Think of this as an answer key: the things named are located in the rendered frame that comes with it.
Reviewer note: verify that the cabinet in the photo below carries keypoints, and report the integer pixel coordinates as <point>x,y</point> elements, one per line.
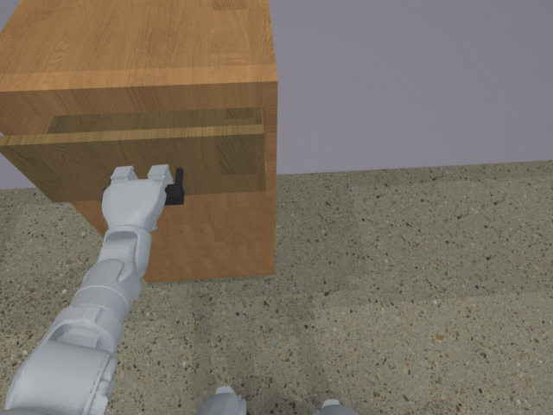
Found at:
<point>72,57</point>

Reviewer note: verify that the handle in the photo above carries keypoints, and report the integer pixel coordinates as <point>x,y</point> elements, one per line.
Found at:
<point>175,192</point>

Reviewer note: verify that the robot left upper arm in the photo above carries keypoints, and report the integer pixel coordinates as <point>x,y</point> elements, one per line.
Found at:
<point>66,379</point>

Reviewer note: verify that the left robot thigh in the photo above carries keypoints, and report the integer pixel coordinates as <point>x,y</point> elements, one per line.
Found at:
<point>223,404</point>

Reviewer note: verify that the robot left hand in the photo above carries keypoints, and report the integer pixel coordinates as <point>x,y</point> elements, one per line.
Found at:
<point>130,201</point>

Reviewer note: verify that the drawer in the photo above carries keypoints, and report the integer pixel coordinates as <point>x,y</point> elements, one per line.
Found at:
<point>220,151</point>

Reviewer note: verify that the robot right shin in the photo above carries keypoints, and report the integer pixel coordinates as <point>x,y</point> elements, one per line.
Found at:
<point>330,402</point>

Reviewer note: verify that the left robot forearm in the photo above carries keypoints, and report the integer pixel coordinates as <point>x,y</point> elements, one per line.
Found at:
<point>96,314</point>

